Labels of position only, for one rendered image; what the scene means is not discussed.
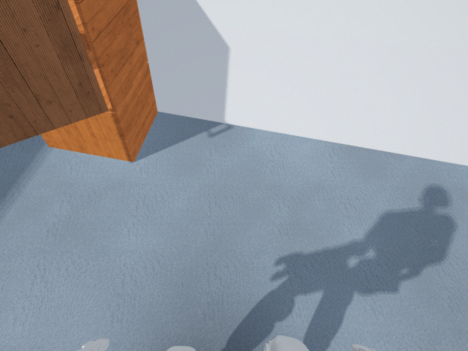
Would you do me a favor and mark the cupboard door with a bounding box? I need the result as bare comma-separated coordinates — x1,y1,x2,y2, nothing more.
0,0,109,148

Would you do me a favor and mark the robot right thigh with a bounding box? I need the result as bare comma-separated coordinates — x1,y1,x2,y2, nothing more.
264,336,309,351

